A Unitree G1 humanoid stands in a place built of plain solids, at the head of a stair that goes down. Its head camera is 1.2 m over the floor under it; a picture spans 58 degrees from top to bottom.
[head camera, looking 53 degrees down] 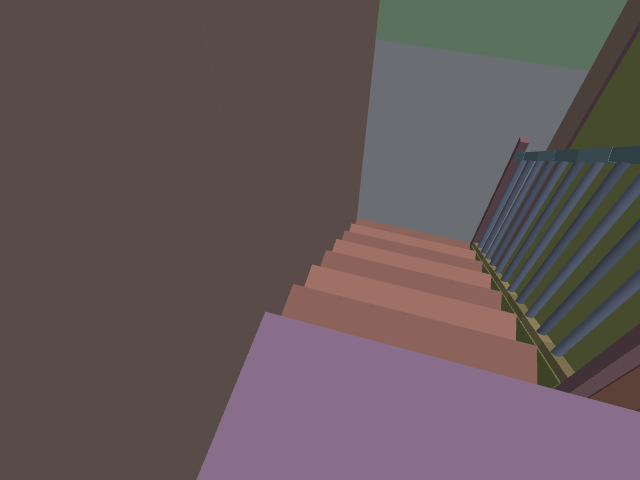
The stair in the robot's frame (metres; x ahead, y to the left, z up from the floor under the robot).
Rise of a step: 0.21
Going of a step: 0.24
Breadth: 0.89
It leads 16 degrees to the right of straight ahead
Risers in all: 8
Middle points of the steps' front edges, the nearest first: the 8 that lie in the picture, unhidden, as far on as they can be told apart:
0.50 -0.26 0.00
0.73 -0.32 -0.21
0.96 -0.39 -0.41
1.18 -0.45 -0.62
1.41 -0.52 -0.83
1.64 -0.59 -1.03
1.86 -0.65 -1.24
2.09 -0.72 -1.44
